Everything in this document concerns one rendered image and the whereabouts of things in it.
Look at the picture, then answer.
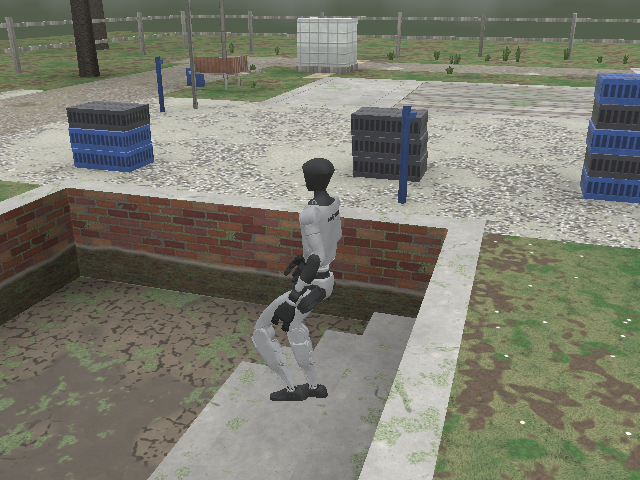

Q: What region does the robot left hand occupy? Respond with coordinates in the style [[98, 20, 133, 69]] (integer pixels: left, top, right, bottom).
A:
[[271, 301, 296, 332]]

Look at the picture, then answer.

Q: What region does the robot right thigh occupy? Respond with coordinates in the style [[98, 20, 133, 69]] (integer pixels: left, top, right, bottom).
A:
[[289, 281, 336, 344]]

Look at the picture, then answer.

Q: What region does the right robot upper arm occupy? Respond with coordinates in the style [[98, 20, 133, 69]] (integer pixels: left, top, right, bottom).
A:
[[329, 195, 342, 241]]

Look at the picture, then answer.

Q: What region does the left robot foot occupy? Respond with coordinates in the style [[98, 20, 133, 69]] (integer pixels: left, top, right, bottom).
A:
[[270, 386, 308, 401]]

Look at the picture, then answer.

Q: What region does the robot right hand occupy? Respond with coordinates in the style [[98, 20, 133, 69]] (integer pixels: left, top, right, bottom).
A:
[[284, 254, 306, 283]]

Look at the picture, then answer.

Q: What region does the left robot upper arm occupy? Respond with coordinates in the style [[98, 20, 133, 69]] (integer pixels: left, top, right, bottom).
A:
[[299, 206, 326, 267]]

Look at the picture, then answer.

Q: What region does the left robot forearm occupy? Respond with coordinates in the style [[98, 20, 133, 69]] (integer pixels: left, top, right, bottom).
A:
[[286, 254, 321, 307]]

